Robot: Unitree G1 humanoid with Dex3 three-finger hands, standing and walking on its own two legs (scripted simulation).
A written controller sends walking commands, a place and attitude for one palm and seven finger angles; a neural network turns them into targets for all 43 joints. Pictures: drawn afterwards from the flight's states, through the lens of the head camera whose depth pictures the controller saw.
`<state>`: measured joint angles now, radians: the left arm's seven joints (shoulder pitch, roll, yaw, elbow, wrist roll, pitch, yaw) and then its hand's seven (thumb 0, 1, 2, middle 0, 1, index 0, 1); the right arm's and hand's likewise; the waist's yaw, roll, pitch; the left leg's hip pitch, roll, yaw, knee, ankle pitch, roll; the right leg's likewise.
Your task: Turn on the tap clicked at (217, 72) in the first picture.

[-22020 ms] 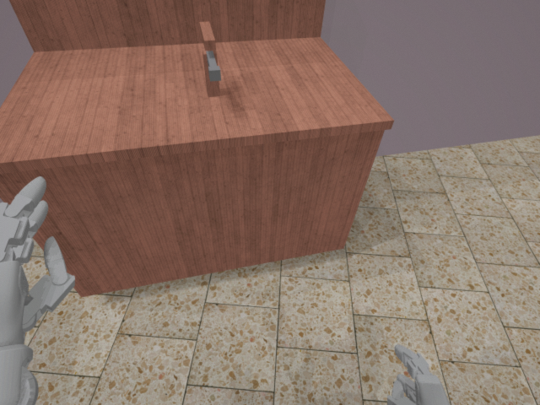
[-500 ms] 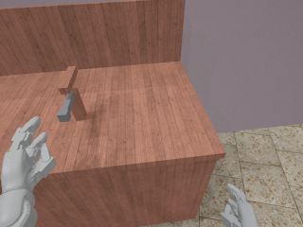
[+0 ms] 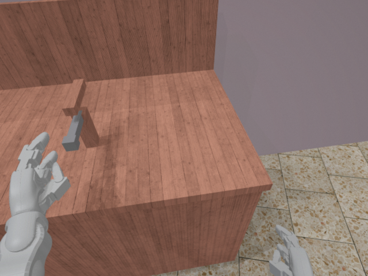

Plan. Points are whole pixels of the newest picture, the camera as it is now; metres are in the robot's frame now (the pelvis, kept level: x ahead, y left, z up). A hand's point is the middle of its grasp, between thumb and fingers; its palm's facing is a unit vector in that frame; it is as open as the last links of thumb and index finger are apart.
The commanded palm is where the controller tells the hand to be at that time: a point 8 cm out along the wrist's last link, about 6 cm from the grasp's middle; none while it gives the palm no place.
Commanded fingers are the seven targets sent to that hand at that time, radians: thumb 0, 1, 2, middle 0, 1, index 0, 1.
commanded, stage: reach beside the lever's end, fingers flat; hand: left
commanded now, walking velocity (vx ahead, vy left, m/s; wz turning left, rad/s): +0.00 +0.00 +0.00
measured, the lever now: (71, 143) +0.36 +0.32 +0.10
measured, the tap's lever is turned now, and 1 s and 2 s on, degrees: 0 0 1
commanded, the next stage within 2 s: push the lever round in 1.48 s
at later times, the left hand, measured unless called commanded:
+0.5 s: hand (59, 167) +0.28 +0.29 +0.12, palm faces +0.49 -0.86 -0.11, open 7.6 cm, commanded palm +0.24 +0.33 +0.12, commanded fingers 0.00 0.90 0.90 -0.17 -0.20 -0.17 -0.20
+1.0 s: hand (59, 155) +0.32 +0.33 +0.10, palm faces +0.49 -0.86 -0.11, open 7.8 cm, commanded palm +0.28 +0.37 +0.10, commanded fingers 0.00 0.90 0.90 -0.15 -0.15 -0.15 -0.15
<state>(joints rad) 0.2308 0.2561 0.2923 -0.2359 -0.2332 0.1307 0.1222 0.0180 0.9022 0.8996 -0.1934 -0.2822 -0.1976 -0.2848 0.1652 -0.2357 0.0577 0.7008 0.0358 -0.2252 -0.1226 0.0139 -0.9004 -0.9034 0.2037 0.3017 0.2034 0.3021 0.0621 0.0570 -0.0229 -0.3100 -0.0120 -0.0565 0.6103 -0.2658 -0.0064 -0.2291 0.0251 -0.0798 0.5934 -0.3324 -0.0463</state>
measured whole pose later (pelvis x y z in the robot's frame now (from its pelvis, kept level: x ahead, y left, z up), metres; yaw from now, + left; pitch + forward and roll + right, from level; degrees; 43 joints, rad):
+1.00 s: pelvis +0.00 +0.01 -0.01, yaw -1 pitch +3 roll -1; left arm -0.17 0.42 0.49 0.43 -0.21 -0.07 0.00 0.02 0.90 0.90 -0.15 -0.16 -0.16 -0.16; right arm 0.26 -0.27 0.03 0.71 0.04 -0.17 -0.11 0.01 -0.90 -0.90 0.20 0.30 0.20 0.30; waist 0.00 0.05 -0.04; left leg -0.46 0.00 -0.05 0.68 -0.28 0.00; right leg -0.37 0.04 -0.07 0.64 -0.33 -0.04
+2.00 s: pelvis +0.00 +0.01 -0.01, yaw +0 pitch +4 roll -2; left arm -0.16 0.35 0.42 0.39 -0.19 -0.10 0.05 0.02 0.92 0.91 -0.15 -0.15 -0.15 -0.15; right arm 0.22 -0.26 0.03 0.69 0.03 -0.14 -0.10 0.01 -0.90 -0.90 0.20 0.30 0.20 0.30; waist 0.01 0.05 -0.06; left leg -0.48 -0.01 -0.06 0.71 -0.30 0.00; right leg -0.38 0.03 -0.09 0.66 -0.35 -0.04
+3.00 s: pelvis -0.01 +0.01 -0.01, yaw +0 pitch +3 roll -1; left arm -0.23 0.20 0.29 0.36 -0.10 -0.10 0.35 0.00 0.96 0.94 -0.15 -0.15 -0.15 -0.15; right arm 0.20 -0.24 0.03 0.71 0.01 -0.10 -0.07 0.01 -0.90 -0.90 0.20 0.30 0.20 0.30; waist 0.01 0.05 -0.06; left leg -0.49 -0.01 -0.07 0.72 -0.29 0.00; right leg -0.39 0.03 -0.09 0.68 -0.35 -0.04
